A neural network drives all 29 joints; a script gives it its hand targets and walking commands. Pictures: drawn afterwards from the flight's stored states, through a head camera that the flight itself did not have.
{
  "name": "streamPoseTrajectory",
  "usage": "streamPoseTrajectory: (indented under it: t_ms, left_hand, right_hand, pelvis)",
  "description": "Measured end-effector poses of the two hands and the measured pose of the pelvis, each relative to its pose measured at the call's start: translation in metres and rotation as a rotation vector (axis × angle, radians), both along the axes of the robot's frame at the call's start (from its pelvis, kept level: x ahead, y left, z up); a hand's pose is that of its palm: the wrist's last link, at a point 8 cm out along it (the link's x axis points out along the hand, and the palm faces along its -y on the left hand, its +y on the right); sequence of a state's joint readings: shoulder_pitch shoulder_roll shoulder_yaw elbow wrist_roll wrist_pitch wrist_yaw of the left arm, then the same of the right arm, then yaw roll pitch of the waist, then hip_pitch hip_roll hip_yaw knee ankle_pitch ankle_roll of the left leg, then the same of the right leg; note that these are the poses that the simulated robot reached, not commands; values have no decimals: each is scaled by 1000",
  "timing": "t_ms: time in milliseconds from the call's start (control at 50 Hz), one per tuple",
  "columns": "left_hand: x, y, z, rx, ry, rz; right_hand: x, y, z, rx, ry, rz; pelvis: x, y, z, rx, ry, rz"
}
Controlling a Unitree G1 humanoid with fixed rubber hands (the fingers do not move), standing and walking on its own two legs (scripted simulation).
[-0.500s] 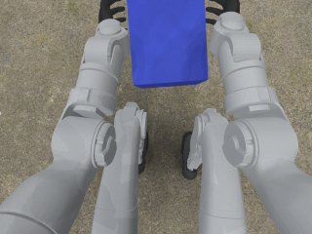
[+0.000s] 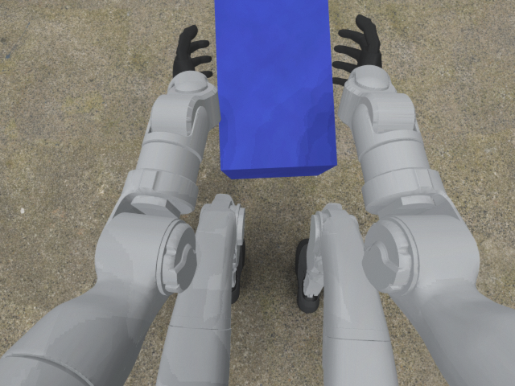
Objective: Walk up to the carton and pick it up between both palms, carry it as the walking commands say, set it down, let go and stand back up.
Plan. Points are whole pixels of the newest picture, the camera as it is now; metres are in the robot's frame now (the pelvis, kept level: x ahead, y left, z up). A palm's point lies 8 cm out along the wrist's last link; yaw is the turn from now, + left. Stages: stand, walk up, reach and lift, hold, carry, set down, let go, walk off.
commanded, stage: reach and lift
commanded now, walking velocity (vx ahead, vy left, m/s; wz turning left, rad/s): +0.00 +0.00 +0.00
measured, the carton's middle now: (272, 88) +0.53 +0.03 -0.09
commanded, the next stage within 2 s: none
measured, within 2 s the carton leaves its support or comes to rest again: neither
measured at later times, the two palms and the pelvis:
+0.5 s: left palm (176, 64) +0.46 +0.14 +0.07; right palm (393, 51) +0.48 -0.09 +0.09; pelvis +0.00 +0.00 +0.06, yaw +0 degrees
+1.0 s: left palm out of the picture +0.44 +0.15 +0.19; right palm out of the picture +0.46 -0.10 +0.20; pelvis +0.06 +0.00 +0.13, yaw +0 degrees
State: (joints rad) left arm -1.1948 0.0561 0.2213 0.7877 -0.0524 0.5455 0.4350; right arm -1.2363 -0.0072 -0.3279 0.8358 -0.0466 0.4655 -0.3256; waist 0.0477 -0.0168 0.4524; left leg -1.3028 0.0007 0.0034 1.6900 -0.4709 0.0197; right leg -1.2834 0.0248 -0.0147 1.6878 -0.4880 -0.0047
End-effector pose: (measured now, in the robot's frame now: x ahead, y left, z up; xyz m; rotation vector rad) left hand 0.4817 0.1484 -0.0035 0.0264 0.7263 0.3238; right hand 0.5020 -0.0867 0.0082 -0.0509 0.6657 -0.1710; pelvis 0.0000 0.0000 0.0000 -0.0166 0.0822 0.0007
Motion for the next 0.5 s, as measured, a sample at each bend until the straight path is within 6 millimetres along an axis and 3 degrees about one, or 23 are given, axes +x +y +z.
streamPoseTrajectory:
  t_ms: [160, 280, 400, 500]
  left_hand:
    - [1, -2, 34, -14, -89, 11]
    - [0, -3, 46, -11, -82, 11]
    - [-10, -4, 53, -17, -52, 14]
    - [-20, -4, 77, -24, -70, 20]
  right_hand:
    - [3, -2, 37, 22, -86, -8]
    - [1, -3, 47, 27, -77, -7]
    - [-10, -5, 53, 33, -46, -12]
    - [-18, -4, 80, 42, -64, -15]
  pelvis:
    - [-2, -1, 21, 3, -60, 2]
    - [-1, -2, 34, 6, -62, 1]
    - [2, -3, 48, 8, -80, 1]
    - [3, -3, 62, 10, -126, 2]
